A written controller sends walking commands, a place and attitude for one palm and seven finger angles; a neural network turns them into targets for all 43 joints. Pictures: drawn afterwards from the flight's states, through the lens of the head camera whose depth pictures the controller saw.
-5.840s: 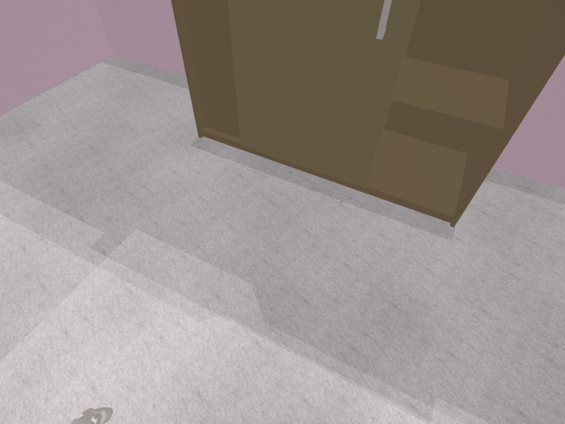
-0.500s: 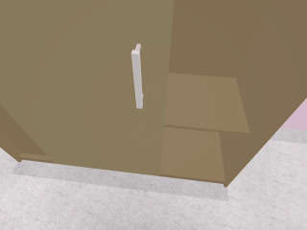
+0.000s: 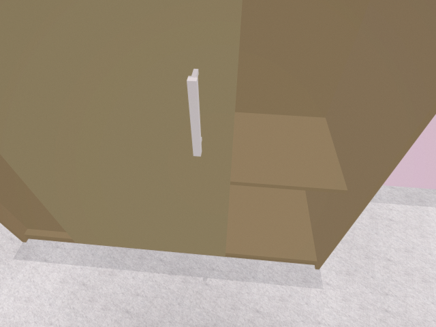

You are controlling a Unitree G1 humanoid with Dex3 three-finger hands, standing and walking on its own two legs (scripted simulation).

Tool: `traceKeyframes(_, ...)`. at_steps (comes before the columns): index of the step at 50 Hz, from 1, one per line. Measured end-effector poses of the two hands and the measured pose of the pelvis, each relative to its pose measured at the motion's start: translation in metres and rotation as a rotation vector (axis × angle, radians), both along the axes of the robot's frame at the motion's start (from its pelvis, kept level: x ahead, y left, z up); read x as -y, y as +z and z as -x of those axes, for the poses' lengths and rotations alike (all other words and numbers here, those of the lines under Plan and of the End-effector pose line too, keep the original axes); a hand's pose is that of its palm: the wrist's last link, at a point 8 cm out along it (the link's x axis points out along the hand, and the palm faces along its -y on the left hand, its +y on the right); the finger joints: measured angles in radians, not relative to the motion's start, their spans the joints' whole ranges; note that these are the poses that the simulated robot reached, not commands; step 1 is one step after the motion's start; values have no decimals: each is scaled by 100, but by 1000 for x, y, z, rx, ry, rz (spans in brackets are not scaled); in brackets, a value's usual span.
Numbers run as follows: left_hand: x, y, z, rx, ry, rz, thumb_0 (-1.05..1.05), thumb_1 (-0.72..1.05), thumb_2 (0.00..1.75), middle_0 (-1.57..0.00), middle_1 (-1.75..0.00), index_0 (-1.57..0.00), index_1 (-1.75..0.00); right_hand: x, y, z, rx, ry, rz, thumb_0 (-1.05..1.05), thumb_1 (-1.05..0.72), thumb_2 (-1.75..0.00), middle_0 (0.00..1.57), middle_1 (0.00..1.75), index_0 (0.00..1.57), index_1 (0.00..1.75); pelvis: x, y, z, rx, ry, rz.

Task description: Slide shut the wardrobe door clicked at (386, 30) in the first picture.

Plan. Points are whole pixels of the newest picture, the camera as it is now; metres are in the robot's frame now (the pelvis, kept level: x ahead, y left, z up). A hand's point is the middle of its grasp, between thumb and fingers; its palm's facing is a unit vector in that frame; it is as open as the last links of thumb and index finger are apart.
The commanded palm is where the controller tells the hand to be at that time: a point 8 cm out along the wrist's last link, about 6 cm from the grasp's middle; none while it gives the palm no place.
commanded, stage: come to a stop and stand still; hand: left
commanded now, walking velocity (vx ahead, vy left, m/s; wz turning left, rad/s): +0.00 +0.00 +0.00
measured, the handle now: (196, 115) +0.54 +0.08 +0.10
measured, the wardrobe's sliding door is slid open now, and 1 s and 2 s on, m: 0.42 0.42 0.42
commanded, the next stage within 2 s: look again from close up in 0.14 s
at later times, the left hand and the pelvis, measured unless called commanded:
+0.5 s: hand out of the picture +0.00 +0.18 -0.17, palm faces +0.02 -0.98 -0.18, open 7.4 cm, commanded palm none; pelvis +0.01 +0.01 +0.00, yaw +0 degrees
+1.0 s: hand out of the picture +0.01 +0.18 -0.17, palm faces +0.02 -0.98 -0.20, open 7.4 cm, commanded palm none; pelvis +0.02 +0.01 +0.00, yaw +0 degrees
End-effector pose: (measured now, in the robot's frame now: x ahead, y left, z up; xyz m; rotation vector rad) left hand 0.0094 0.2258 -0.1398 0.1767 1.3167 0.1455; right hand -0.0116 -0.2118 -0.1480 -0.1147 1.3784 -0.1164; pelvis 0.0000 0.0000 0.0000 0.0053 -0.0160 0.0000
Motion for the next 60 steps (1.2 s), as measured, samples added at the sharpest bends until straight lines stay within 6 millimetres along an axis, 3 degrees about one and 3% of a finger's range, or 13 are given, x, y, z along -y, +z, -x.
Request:
traceKeyframes(9, -4, -2, 1, -23, 4, 14, 1, 91, 89, -20, -30, -20, -30, -3, 3, 0, -19, 0, 16, 0, -91, -90, 20, 30, 20, 30, -6, 1, -3, -3, -2, 0)
traceKeyframes(22, -2, -5, 12, -79, 24, 35, 1, 91, 89, -20, -30, -20, -30, -3, 6, -23, 2, 15, 38, 0, -91, -90, 20, 30, 20, 30, -11, 3, -11, -5, -1, 1)
traceKeyframes(33, -5, -4, 10, -85, 30, 28, 1, 91, 89, -20, -30, -20, -30, -2, 6, -34, 12, 20, 44, 0, -92, -90, 20, 30, 20, 30, -13, 3, -17, -3, -1, 0)
traceKeyframes(49, -5, -1, 0, -63, 25, 17, 1, 91, 89, -20, -30, -20, -30, -2, 5, -28, -5, 14, 31, 0, -91, -90, 20, 30, 20, 30, -9, 4, -18, 0, -1, -3)
traceKeyframes(60, 7, -7, 8, -107, 29, 33, 0, 91, 89, -20, -30, -19, -30, 1, 0, -18, -47, -8, 15, 0, -91, -90, 20, 30, 20, 30, 0, 0, -27, -8, -6, -12)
